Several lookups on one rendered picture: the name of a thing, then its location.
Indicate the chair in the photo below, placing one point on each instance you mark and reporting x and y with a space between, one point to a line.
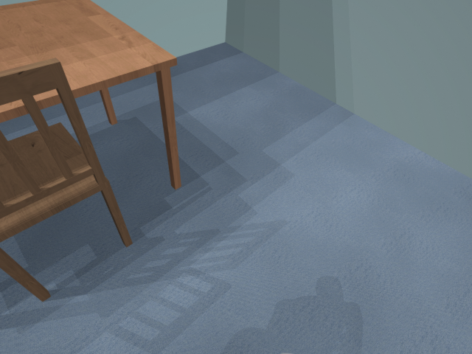
46 171

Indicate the table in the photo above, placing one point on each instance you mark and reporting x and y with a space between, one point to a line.
96 51

